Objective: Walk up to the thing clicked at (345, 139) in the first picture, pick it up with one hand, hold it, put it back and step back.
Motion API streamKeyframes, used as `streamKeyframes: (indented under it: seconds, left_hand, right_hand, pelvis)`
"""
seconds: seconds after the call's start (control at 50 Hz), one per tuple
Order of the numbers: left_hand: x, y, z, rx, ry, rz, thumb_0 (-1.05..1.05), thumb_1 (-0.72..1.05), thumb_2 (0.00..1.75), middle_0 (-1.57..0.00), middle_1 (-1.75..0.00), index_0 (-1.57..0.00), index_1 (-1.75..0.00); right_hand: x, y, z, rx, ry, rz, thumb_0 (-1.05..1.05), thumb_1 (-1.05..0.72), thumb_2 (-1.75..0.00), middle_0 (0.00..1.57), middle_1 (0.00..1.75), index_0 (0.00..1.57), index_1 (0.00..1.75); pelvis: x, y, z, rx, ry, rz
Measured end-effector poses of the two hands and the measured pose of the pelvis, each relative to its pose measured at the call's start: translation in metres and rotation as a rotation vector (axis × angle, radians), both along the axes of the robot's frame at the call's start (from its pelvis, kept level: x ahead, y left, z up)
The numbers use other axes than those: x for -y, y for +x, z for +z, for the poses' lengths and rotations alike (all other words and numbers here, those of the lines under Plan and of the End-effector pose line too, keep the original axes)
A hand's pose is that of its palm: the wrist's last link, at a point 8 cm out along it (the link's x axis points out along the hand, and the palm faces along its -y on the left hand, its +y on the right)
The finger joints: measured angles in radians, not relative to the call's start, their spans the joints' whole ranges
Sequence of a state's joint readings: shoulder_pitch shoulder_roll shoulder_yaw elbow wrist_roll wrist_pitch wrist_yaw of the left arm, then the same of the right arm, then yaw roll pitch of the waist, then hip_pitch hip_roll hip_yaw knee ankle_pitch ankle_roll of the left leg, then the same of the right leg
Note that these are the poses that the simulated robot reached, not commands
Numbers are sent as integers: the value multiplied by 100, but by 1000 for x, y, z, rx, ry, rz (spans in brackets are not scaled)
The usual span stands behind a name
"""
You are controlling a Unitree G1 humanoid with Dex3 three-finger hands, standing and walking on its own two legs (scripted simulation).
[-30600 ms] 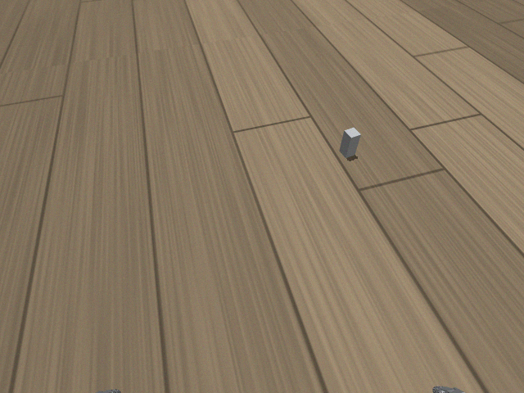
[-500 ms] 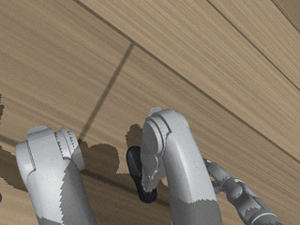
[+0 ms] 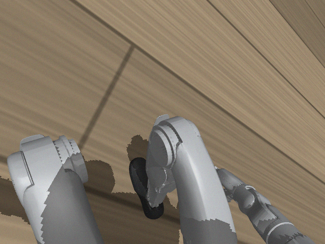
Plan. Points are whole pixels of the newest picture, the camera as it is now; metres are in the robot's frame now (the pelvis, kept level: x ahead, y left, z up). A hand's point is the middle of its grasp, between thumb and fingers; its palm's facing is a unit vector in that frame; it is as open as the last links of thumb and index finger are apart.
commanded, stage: loosen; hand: left
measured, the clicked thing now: out of the picture +0.40 +0.37 -0.20
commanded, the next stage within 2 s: open in 0.12 s
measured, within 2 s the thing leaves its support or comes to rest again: rests again in 1.66 s
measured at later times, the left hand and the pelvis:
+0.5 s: hand out of the picture +0.41 +0.39 -0.15, palm faces +0.63 -0.78 -0.01, open 11.5 cm; pelvis +0.00 +0.00 +0.00, yaw -1 degrees
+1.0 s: hand out of the picture +0.41 +0.39 -0.15, palm faces +0.63 -0.77 -0.01, open 15.4 cm; pelvis +0.00 +0.00 +0.00, yaw -1 degrees
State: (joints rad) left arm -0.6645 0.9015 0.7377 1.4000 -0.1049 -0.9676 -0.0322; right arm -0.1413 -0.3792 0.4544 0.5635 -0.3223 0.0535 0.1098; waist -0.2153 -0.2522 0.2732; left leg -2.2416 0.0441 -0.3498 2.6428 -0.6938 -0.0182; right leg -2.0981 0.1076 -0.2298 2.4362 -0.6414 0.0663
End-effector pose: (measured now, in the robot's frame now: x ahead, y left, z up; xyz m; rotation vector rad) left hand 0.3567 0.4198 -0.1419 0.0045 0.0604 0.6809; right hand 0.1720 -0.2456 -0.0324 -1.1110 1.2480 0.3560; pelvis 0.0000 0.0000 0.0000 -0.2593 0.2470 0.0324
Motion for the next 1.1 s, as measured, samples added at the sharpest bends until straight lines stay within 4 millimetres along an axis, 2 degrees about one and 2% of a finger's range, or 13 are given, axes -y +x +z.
streamKeyframes:
  seconds: [0.16,0.3,0.4,0.52,0.66,0.88,1.1]
  left_hand:
    - [-1,-1,0,4,-1,7,3,-42,102,-71,-106,-116,-122]
    - [-2,-4,-1,13,-1,23,3,-39,80,-77,-94,-111,-102]
    - [-1,2,0,23,6,2,2,-39,63,-78,-82,-98,-85]
    - [3,6,-5,15,-10,-3,1,-43,44,-72,-66,-81,-64]
    - [5,2,-9,12,-11,10,0,-48,32,-61,-52,-65,-49]
    - [0,5,-5,21,0,10,0,-50,23,-45,-36,-47,-34]
    - [3,0,-9,12,-13,7,0,-52,20,-35,-30,-38,-27]
  right_hand:
    - [-4,3,3,8,-1,20,0,-90,-89,21,30,21,30]
    - [-5,2,4,1,-7,33,0,-90,-89,21,30,21,30]
    - [-6,1,4,0,-14,32,0,-91,-89,21,30,21,30]
    - [-7,0,6,5,-15,24,0,-91,-89,21,30,21,30]
    - [-6,-2,5,-9,-17,27,0,-91,-89,21,30,21,30]
    - [-7,1,4,-3,-20,24,0,-91,-90,21,30,21,30]
    - [-10,0,3,-13,-13,26,0,-91,-90,21,30,21,30]
  pelvis:
    - [-1,-1,0,9,-5,-3]
    - [0,-2,0,15,-7,-5]
    - [-1,-2,0,19,-9,-7]
    - [-2,-3,0,25,-14,-11]
    - [-1,-3,0,24,-14,-12]
    - [-2,-2,-1,20,-18,-14]
    - [-3,-2,1,18,-18,-14]
